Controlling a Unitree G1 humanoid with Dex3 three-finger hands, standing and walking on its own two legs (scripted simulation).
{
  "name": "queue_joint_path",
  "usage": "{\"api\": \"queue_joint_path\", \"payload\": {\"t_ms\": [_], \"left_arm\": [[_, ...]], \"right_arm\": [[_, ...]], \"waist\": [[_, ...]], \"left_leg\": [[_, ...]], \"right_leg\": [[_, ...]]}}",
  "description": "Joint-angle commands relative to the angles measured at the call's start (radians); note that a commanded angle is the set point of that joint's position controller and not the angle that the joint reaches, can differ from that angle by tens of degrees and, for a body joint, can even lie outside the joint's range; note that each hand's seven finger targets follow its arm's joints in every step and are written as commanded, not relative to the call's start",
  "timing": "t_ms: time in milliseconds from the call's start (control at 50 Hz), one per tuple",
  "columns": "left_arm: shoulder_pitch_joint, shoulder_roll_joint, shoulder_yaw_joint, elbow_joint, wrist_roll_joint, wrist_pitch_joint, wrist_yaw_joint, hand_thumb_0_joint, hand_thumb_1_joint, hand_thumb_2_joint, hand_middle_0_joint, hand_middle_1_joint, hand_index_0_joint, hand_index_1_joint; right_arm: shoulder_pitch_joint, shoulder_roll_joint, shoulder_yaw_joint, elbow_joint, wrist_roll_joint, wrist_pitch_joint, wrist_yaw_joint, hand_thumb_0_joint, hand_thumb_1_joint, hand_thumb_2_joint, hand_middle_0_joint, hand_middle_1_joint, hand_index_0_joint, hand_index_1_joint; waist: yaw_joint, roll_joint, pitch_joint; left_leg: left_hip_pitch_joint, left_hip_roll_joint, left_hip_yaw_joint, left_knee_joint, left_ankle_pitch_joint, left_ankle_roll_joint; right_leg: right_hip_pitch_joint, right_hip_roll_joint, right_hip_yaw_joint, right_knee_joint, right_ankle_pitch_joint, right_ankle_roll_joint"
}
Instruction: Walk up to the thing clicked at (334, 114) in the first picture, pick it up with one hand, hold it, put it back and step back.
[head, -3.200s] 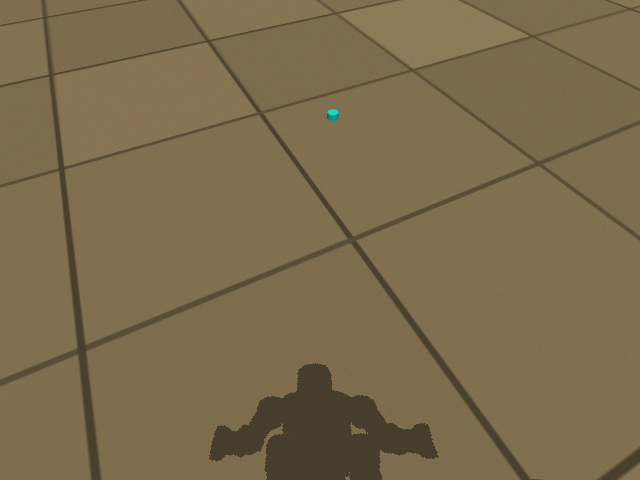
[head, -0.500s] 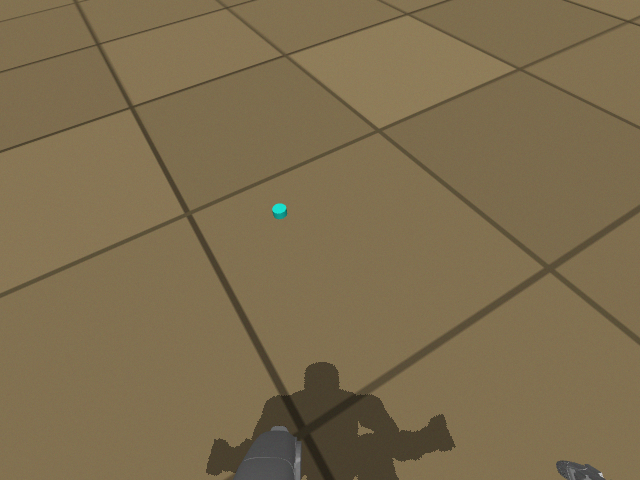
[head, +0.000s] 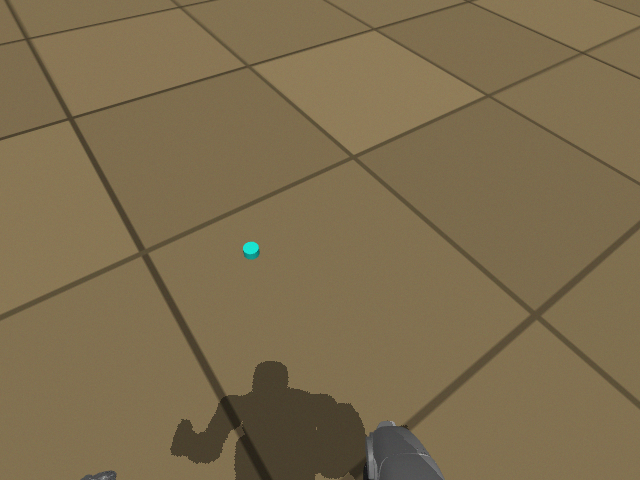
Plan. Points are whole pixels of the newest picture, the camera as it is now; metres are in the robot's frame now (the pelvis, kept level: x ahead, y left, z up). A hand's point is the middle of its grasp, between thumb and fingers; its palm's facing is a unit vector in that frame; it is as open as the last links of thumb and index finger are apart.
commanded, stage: walk up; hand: left
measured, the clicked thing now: (251, 250) +0.99 +0.23 -0.76
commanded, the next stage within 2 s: none
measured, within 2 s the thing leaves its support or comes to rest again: neither
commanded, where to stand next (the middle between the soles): +0.62 +0.02 m, yaw +0 degrees
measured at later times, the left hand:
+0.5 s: hand (164, 389) +0.25 +0.24 -0.12, palm faces -0.02 -0.92 -0.39, open 7.4 cm
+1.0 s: hand (144, 320) +0.38 +0.31 -0.16, palm faces -0.04 -0.95 -0.32, open 7.4 cm
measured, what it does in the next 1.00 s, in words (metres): walks ahead: right foot, then left foot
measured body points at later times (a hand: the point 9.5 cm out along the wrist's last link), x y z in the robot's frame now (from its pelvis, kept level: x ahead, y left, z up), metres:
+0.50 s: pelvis +0.18 -0.03 +0.00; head +0.19 -0.05 +0.45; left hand +0.25 +0.29 -0.10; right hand +0.25 -0.35 -0.12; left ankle +0.27 +0.15 -0.68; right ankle +0.19 -0.12 -0.74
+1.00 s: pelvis +0.34 +0.04 +0.00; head +0.35 +0.06 +0.45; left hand +0.38 +0.36 -0.13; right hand +0.39 -0.28 -0.10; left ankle +0.36 +0.14 -0.74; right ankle +0.43 -0.13 -0.68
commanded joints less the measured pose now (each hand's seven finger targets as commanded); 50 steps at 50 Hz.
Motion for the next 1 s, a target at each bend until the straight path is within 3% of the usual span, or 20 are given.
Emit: {"api": "queue_joint_path", "payload": {"t_ms": [0,100,160,180,200,220,240,280,340,400,480,580,660,680,700,720,740,800,880,980], "left_arm": [[-0.096,0.138,0.041,-0.106,0.006,-0.022,-0.003,0.0,0.9,0.9,-0.2,-0.3,-0.2,-0.3],[-0.114,0.127,0.048,-0.108,0.01,-0.03,-0.002,0.0,0.9,0.9,-0.2,-0.3,-0.2,-0.3],[0.074,0.179,0.078,-0.054,0.016,-0.049,0.02,0.0,0.9,0.9,-0.2,-0.3,-0.2,-0.3],[0.17,0.244,0.104,-0.039,0.022,-0.058,0.031,0.0,0.9,0.9,-0.2,-0.3,-0.2,-0.3],[0.199,0.299,0.115,-0.056,0.019,-0.063,0.041,0.0,0.9,0.9,-0.2,-0.3,-0.2,-0.3],[0.164,0.306,0.115,-0.049,0.0,-0.055,0.044,0.0,0.9,0.9,-0.2,-0.3,-0.2,-0.3],[0.137,0.271,0.108,-0.067,-0.009,-0.052,0.048,0.0,0.9,0.9,-0.2,-0.3,-0.2,-0.3],[0.071,0.223,0.083,-0.084,-0.014,-0.059,0.056,0.0,0.9,0.9,-0.2,-0.3,-0.2,-0.3],[0.017,0.196,0.074,-0.09,-0.008,-0.071,0.053,0.0,0.9,0.9,-0.2,-0.3,-0.2,-0.3],[0.027,0.195,0.074,-0.114,0.004,-0.08,0.047,0.0,0.9,0.9,-0.2,-0.3,-0.2,-0.3],[0.016,0.223,0.091,-0.13,0.019,-0.077,0.039,0.0,0.9,0.9,-0.2,-0.3,-0.2,-0.3],[0.067,0.239,0.092,-0.118,0.015,-0.069,0.029,0.0,0.9,0.9,-0.2,-0.3,-0.2,-0.3],[0.074,0.192,0.065,-0.126,0.024,-0.056,0.03,0.0,0.9,0.9,-0.2,-0.3,-0.2,-0.3],[0.13,0.123,0.041,-0.13,0.013,-0.053,0.031,0.0,0.9,0.9,-0.2,-0.3,-0.2,-0.3],[0.171,0.095,0.037,-0.123,0.003,-0.046,0.033,0.0,0.9,0.9,-0.2,-0.3,-0.2,-0.3],[0.133,0.207,0.062,-0.095,0.015,-0.034,0.051,0.0,0.9,0.9,-0.2,-0.3,-0.2,-0.3],[0.101,0.226,0.06,-0.096,0.014,-0.036,0.053,0.0,0.9,0.9,-0.2,-0.3,-0.2,-0.3],[0.166,0.193,0.056,-0.05,-0.006,-0.027,0.038,0.0,0.9,0.9,-0.2,-0.3,-0.2,-0.3],[0.157,0.168,0.056,-0.043,0.001,-0.008,0.019,0.0,0.9,0.9,-0.2,-0.3,-0.2,-0.3],[0.045,0.167,0.064,-0.07,0.017,-0.008,0.004,0.0,0.9,0.9,-0.2,-0.3,-0.2,-0.3]], "right_arm": [[0.013,-0.274,-0.087,-0.081,0.006,-0.024,-0.021,0.0,-0.9,-0.9,0.2,0.3,0.2,0.3],[0.012,-0.289,-0.094,-0.094,-0.005,-0.007,-0.026,0.0,-0.9,-0.9,0.2,0.3,0.2,0.3],[0.02,-0.248,-0.075,-0.112,-0.002,-0.002,-0.025,0.0,-0.9,-0.9,0.2,0.3,0.2,0.3],[0.076,-0.194,-0.054,-0.12,0.003,-0.004,-0.019,0.0,-0.9,-0.9,0.2,0.3,0.2,0.3],[0.118,-0.168,-0.036,-0.121,0.006,-0.002,-0.018,0.0,-0.9,-0.9,0.2,0.3,0.2,0.3],[0.082,-0.271,-0.058,-0.096,0.003,0.01,-0.031,0.0,-0.9,-0.9,0.2,0.3,0.2,0.3],[0.043,-0.286,-0.062,-0.082,0.0,0.012,-0.036,0.0,-0.9,-0.9,0.2,0.3,0.2,0.3],[0.035,-0.248,-0.058,-0.064,0.017,0.016,-0.026,0.0,-0.9,-0.9,0.2,0.3,0.2,0.3],[0.078,-0.216,-0.055,-0.041,0.008,0.034,-0.01,0.0,-0.9,-0.9,0.2,0.3,0.2,0.3],[0.049,-0.212,-0.065,-0.044,0.004,0.047,0.006,0.0,-0.9,-0.9,0.2,0.3,0.2,0.3],[-0.056,-0.217,-0.074,-0.067,-0.013,0.041,0.022,0.0,-0.9,-0.9,0.2,0.3,0.2,0.3],[-0.12,-0.212,-0.074,-0.075,-0.017,0.016,0.03,0.0,-0.9,-0.9,0.2,0.3,0.2,0.3],[0.093,-0.281,-0.103,-0.001,-0.022,-0.002,0.006,0.0,-0.9,-0.9,0.2,0.3,0.2,0.3],[0.173,-0.351,-0.123,0.004,-0.036,-0.008,-0.007,0.0,-0.9,-0.9,0.2,0.3,0.2,0.3],[0.146,-0.4,-0.127,-0.036,-0.025,-0.014,-0.014,0.0,-0.9,-0.9,0.2,0.3,0.2,0.3],[0.116,-0.397,-0.128,-0.045,0.004,-0.01,-0.011,0.0,-0.9,-0.9,0.2,0.3,0.2,0.3],[0.087,-0.367,-0.12,-0.05,0.008,-0.005,-0.014,0.0,-0.9,-0.9,0.2,0.3,0.2,0.3],[0.002,-0.277,-0.079,-0.075,0.014,-0.014,-0.026,0.0,-0.9,-0.9,0.2,0.3,0.2,0.3],[-0.013,-0.29,-0.085,-0.094,0.007,-0.019,-0.025,0.0,-0.9,-0.9,0.2,0.3,0.2,0.3],[0.018,-0.304,-0.092,-0.092,0.003,-0.017,-0.022,0.0,-0.9,-0.9,0.2,0.3,0.2,0.3]], "waist": [[-0.028,0.166,0.038],[-0.023,0.153,-0.016],[0.073,0.006,-0.163],[0.1,-0.136,-0.257],[0.105,-0.222,-0.273],[0.115,-0.149,-0.222],[0.108,-0.063,-0.168],[0.064,-0.007,-0.075],[0.013,-0.044,-0.02],[0.014,-0.062,-0.005],[0.04,-0.067,0.047],[0.064,-0.061,0.009],[-0.059,0.135,-0.104],[-0.09,0.358,-0.159],[-0.06,0.397,-0.134],[-0.063,0.277,-0.097],[-0.052,0.223,-0.058],[0.013,0.185,-0.026],[0.009,0.238,0.001],[-0.022,0.214,0.053]], "left_leg": [[-0.01,0.256,-0.136,-0.145,0.369,0.074],[0.018,0.281,-0.157,-0.045,0.382,0.082],[-0.043,0.193,-0.087,0.318,0.42,0.055],[-0.21,0.116,-0.044,0.558,0.206,0.023],[-0.472,-0.004,-0.071,0.707,-0.254,-0.008],[-0.557,0.027,-0.137,0.789,-0.309,-0.005],[-0.554,0.054,-0.183,0.827,-0.27,-0.014],[-0.483,0.068,-0.252,0.795,-0.153,-0.013],[-0.406,0.071,-0.22,0.696,-0.039,-0.03],[-0.453,0.074,-0.202,0.635,0.044,-0.056],[-0.455,0.138,-0.175,0.402,0.076,-0.083],[-0.301,0.128,-0.121,0.225,0.122,-0.056],[0.062,0.069,-0.102,0.147,-0.032,-0.009],[0.177,0.224,-0.34,0.019,-0.233,0.047],[0.217,0.428,-0.769,-0.123,-0.299,0.122],[0.124,0.472,-0.807,-0.126,-0.309,0.185],[0.06,0.452,-0.73,-0.12,-0.194,0.194],[-0.048,0.295,-0.338,-0.091,0.14,0.063],[-0.12,0.273,-0.26,-0.158,-0.015,0.118],[-0.09,0.287,-0.264,-0.208,-0.129,0.129]], "right_leg": [[-0.002,-0.015,-0.055,-0.18,0.072,-0.009],[0.145,0.011,-0.1,-0.308,0.045,-0.044],[0.481,0.049,-0.102,-0.435,0.007,-0.081],[0.674,-0.11,0.119,-0.454,-0.063,-0.119],[0.844,-0.319,0.485,-0.499,-0.052,-0.217],[0.797,-0.384,0.616,-0.54,-0.076,-0.304],[0.697,-0.365,0.551,-0.574,-0.041,-0.306],[0.528,-0.249,0.288,-0.581,0.113,-0.205],[0.379,-0.145,0.085,-0.601,0.208,-0.147],[0.373,-0.144,0.038,-0.649,0.14,-0.168],[0.311,-0.167,0.024,-0.697,-0.2,-0.204],[0.304,-0.172,0.016,-0.611,-0.169,-0.193],[0.18,-0.094,-0.055,-0.225,0.0,-0.14],[0.053,0.003,-0.136,0.085,-0.066,-0.089],[-0.157,0.141,-0.098,0.228,-0.352,-0.049],[-0.129,0.062,0.006,0.294,-0.381,-0.061],[-0.13,0.04,0.027,0.326,-0.339,-0.062],[-0.01,0.002,0.064,0.207,-0.173,-0.045],[0.018,-0.001,0.009,0.108,-0.081,-0.003],[-0.041,-0.026,-0.012,-0.041,-0.031,0.014]]}}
